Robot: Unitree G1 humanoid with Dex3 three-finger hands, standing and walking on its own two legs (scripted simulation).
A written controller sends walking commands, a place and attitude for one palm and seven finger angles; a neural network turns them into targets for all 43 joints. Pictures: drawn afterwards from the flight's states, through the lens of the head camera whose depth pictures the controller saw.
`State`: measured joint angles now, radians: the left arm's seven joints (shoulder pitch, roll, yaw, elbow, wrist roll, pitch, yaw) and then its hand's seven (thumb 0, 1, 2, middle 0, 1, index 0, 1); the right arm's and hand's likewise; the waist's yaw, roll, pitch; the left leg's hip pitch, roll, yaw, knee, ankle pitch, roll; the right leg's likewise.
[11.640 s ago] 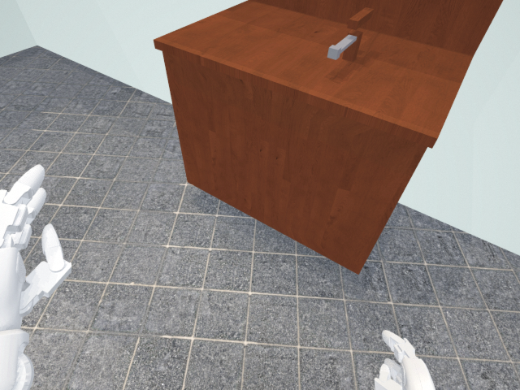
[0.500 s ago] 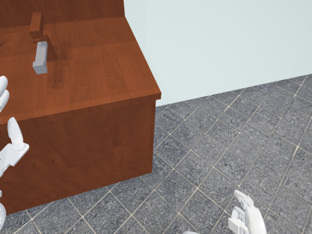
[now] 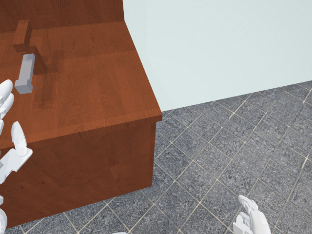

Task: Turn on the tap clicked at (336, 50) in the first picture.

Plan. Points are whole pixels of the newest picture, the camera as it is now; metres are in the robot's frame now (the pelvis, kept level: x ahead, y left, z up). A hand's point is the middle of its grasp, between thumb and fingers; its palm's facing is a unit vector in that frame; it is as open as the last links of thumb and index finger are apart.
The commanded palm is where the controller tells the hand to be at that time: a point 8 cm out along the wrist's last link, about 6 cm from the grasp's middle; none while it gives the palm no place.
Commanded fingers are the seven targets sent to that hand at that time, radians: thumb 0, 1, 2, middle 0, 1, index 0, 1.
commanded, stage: come to a stop and stand still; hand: left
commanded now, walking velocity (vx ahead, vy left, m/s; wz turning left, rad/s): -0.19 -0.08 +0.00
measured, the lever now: (24, 86) +0.43 +0.38 +0.12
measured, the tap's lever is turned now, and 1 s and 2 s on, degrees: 0 0 0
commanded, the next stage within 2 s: look again from close up in 1.74 s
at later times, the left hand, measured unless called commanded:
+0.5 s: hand (48, 151) +0.23 +0.21 +0.17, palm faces +0.36 -0.83 -0.42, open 7.4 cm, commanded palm +0.16 +0.26 +0.19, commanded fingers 0.00 0.90 0.90 -0.20 -0.30 -0.20 -0.30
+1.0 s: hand out of the picture +0.20 +0.30 +0.18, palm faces +0.39 -0.84 -0.37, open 7.4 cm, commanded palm +0.13 +0.31 +0.19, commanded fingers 0.00 0.90 0.90 -0.20 -0.30 -0.20 -0.30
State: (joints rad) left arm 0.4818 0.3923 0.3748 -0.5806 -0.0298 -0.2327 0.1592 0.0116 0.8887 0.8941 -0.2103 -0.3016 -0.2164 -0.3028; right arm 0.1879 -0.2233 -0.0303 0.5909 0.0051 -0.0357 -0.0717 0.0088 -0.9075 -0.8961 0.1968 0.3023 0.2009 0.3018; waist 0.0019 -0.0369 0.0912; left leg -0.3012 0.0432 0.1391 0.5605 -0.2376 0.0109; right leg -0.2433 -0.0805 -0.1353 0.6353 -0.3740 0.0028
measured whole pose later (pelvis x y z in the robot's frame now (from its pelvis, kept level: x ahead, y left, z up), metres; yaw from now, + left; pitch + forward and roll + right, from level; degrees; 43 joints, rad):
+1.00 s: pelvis -0.04 +0.04 +0.01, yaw -3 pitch -2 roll -1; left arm 0.33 0.39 0.41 -0.41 -0.02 -0.25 0.08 0.01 0.89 0.89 -0.21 -0.30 -0.22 -0.30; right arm 0.25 -0.15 0.06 0.59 0.00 -0.17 0.00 0.01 -0.90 -0.90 0.20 0.30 0.20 0.30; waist 0.04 -0.05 0.07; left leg -0.25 -0.05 0.07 0.49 -0.22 0.09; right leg -0.24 -0.02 -0.02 0.48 -0.22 -0.01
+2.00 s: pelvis +0.00 +0.01 +0.02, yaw -1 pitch +0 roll -1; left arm 0.42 0.35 0.32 -0.41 -0.05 -0.17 0.10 0.01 0.89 0.89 -0.21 -0.30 -0.21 -0.30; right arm 0.21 -0.21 0.03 0.57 0.00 -0.07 -0.06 0.01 -0.90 -0.90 0.20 0.30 0.20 0.30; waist 0.02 0.01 0.00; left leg -0.19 -0.03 0.03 0.40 -0.21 0.05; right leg -0.16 0.03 -0.01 0.34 -0.19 -0.01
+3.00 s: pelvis +0.08 +0.07 -0.02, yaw +0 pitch -3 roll +0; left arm 0.36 0.39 0.41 -0.49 -0.05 -0.20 0.13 0.01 0.89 0.89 -0.21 -0.30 -0.21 -0.30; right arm 0.17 -0.17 -0.02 0.61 0.02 -0.08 -0.03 0.01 -0.91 -0.90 0.20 0.30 0.20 0.30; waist 0.01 -0.04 0.11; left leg -0.34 -0.03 0.07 0.73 -0.34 0.06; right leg -0.37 -0.03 0.04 1.19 -0.53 0.00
